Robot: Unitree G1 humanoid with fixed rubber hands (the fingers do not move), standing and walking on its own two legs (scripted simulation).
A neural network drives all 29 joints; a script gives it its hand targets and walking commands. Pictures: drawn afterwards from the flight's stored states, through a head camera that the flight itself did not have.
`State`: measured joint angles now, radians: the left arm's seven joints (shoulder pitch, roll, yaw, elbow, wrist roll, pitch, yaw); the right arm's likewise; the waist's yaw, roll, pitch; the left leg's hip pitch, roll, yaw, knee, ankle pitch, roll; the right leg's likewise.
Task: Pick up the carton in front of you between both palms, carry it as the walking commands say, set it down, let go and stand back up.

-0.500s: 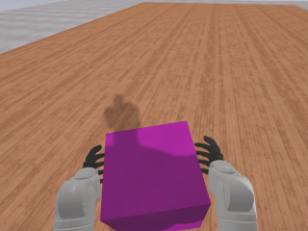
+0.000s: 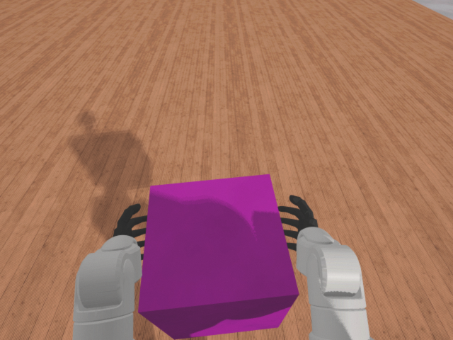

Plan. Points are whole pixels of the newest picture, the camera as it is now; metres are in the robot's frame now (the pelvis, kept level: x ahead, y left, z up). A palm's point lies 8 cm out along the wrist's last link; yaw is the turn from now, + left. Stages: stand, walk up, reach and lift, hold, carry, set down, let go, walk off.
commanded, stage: carry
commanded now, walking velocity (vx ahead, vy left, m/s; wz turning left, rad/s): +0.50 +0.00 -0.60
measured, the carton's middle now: (218, 261) +0.30 +0.02 -0.01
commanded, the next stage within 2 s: none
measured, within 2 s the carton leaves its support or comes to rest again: neither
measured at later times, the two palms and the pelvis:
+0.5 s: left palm (196, 126) +0.59 +0.08 +0.09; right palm (316, 138) +0.57 -0.21 +0.08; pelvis +0.30 -0.05 +0.01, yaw -2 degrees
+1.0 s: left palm (175, 79) +0.88 +0.18 +0.06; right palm (261, 81) +0.91 -0.11 +0.06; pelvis +0.61 -0.01 +0.01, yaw +8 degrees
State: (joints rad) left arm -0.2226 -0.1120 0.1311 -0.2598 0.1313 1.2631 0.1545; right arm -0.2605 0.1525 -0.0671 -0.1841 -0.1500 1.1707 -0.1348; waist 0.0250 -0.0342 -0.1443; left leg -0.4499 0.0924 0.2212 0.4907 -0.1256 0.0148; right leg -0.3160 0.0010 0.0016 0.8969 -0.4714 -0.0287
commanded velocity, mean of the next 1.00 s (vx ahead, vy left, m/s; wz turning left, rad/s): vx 0.50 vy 0.00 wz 0.30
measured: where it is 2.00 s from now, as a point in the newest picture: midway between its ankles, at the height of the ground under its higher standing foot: (218, 176)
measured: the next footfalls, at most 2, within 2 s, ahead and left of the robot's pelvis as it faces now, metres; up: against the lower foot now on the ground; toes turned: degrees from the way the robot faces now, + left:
right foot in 0.34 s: +0.34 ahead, -0.14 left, +0.00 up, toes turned -16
left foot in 0.80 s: +0.68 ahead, +0.09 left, +0.00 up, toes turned +15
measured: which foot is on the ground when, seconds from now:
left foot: down 0.00-0.34, up 0.36-0.78, down 0.80-1.00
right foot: up 0.00-0.32, down 0.34-0.82, up 0.84-1.00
